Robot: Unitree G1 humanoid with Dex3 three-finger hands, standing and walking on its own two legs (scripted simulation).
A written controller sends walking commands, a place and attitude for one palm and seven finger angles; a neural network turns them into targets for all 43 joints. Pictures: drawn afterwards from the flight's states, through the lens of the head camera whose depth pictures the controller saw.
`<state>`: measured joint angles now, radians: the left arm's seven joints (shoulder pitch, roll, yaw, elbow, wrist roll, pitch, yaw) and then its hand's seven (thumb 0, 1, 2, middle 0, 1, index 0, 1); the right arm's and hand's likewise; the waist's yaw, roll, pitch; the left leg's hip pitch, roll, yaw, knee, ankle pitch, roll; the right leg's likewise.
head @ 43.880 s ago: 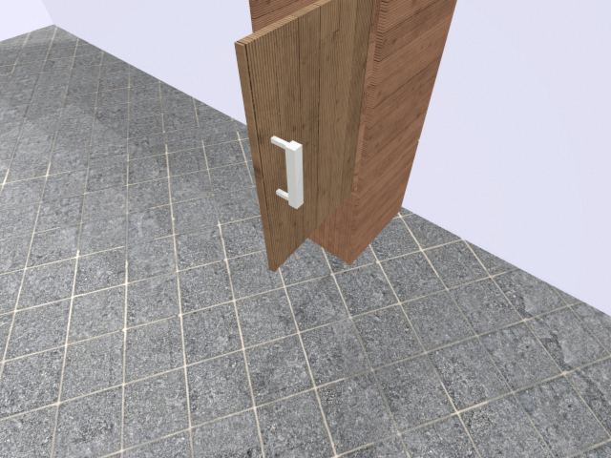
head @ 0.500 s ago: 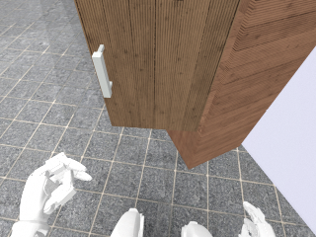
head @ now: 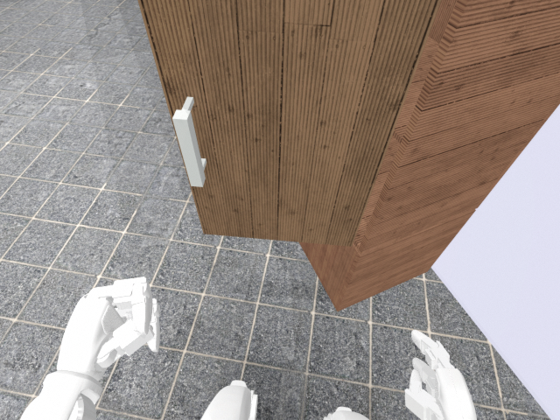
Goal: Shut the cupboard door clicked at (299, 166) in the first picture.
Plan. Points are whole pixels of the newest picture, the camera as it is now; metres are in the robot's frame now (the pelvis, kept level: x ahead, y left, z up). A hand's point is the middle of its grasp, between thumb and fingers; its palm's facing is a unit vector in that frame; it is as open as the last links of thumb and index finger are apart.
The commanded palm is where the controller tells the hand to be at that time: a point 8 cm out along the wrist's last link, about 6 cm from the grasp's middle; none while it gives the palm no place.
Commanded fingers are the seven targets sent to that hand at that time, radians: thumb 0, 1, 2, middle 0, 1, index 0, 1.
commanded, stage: raise the hand and make a fist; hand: left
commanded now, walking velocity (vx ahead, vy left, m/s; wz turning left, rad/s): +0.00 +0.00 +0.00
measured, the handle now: (193, 143) +0.53 +0.20 +0.07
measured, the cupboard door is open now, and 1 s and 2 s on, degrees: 61 61 61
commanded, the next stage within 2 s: bring the fist close to the handle in 0.48 s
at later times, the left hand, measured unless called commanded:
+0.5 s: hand (162, 318) +0.22 +0.17 +0.07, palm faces -0.01 -1.00 -0.04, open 3.1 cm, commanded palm +0.20 +0.22 +0.07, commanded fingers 0.00 0.90 0.90 -1.30 -1.50 -1.30 -1.50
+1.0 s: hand (178, 254) +0.31 +0.17 +0.07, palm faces -0.03 -1.00 -0.01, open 3.1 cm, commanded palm +0.30 +0.23 +0.07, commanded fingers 0.00 0.90 0.90 -1.30 -1.50 -1.30 -1.50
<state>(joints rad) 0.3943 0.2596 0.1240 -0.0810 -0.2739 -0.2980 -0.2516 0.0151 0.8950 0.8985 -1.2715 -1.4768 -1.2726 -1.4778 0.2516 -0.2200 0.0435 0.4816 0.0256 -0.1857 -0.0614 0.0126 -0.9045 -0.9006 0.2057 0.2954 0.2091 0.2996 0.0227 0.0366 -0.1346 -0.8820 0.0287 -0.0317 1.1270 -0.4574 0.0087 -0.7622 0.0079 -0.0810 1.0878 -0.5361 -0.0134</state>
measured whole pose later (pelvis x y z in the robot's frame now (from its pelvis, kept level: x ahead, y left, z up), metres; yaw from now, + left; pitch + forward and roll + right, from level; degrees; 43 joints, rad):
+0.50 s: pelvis +0.00 -0.02 +0.00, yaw +0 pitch +12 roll -1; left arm 0.36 0.24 0.15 -0.03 -0.31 -0.34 -0.27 0.01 0.90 0.90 -1.30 -1.50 -1.30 -1.50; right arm 0.27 -0.25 0.01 0.52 0.04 -0.17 -0.06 0.01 -0.91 -0.90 0.20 0.29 0.21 0.30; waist 0.02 0.05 -0.15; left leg -0.86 0.04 -0.03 1.11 -0.45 -0.02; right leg -0.76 0.02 -0.08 1.10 -0.55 -0.03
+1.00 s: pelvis +0.00 -0.01 +0.00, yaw -1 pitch +13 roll -2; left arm -0.04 0.26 0.17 0.27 -0.27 -0.26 -0.23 0.01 0.89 0.90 -1.30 -1.50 -1.30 -1.50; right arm 0.27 -0.24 0.04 0.57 0.04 -0.16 -0.07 0.01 -0.91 -0.90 0.20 0.30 0.21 0.30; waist -0.01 0.04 -0.13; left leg -0.88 0.04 -0.01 1.09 -0.43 0.00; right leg -0.78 0.01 -0.06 1.08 -0.52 -0.02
